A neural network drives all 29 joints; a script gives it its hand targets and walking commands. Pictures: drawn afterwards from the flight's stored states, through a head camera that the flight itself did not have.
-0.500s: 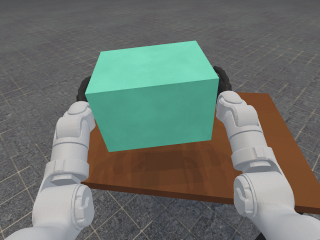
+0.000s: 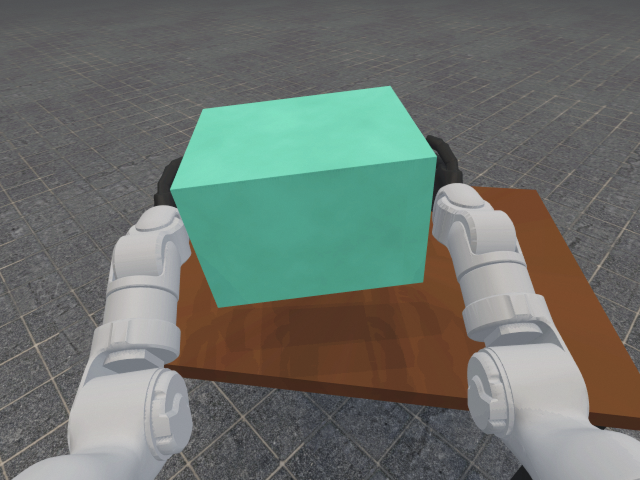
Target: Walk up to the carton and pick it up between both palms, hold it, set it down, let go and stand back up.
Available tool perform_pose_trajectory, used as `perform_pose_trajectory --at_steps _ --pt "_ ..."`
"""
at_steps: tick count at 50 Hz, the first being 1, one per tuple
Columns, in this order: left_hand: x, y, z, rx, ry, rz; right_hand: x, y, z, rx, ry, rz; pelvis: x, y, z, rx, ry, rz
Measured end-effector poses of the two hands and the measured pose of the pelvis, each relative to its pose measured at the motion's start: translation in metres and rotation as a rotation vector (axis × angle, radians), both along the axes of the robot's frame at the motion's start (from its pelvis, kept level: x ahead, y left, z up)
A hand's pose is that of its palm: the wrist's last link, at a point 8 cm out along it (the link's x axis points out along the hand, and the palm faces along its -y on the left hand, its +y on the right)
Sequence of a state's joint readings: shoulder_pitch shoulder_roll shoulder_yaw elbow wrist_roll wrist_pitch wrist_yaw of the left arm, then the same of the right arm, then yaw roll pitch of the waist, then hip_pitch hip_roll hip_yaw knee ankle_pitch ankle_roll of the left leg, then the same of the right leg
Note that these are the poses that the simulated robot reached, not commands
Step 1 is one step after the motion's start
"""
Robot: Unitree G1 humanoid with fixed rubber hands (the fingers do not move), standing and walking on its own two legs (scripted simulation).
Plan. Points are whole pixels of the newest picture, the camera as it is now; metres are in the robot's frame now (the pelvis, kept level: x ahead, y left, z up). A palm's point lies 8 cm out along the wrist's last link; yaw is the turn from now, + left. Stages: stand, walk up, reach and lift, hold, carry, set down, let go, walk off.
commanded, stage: hold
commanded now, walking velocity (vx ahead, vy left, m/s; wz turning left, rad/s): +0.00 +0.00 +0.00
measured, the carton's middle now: (308, 191) +0.40 +0.00 +0.21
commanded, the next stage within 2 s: none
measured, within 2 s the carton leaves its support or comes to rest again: neither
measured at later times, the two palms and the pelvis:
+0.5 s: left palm (172, 218) +0.37 +0.17 +0.19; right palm (445, 194) +0.38 -0.17 +0.21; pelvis +0.00 +0.00 +0.00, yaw +0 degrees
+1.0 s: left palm (172, 219) +0.38 +0.17 +0.19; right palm (443, 194) +0.38 -0.17 +0.21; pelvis +0.00 +0.00 +0.00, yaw +0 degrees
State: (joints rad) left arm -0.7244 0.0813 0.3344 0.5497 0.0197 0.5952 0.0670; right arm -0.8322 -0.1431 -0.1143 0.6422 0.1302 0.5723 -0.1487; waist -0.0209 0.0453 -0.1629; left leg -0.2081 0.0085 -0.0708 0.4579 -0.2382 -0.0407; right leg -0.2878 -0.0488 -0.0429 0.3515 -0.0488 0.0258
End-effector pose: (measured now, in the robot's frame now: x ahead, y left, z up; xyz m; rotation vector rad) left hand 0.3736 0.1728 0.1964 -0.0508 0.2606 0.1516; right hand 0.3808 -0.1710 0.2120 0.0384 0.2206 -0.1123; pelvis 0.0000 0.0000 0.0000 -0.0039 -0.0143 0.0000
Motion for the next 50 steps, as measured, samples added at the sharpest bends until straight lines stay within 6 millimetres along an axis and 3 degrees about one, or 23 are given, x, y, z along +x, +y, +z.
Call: perform_pose_trajectory --at_steps 50 --pt "0.0016 0.0014 -0.0050 -0.011 0.009 0.002 0.0028 0.0016 -0.0010 -0.008 0.002 0.001 0.0010 -0.0002 0.0001 0.000 0.001 0.001"
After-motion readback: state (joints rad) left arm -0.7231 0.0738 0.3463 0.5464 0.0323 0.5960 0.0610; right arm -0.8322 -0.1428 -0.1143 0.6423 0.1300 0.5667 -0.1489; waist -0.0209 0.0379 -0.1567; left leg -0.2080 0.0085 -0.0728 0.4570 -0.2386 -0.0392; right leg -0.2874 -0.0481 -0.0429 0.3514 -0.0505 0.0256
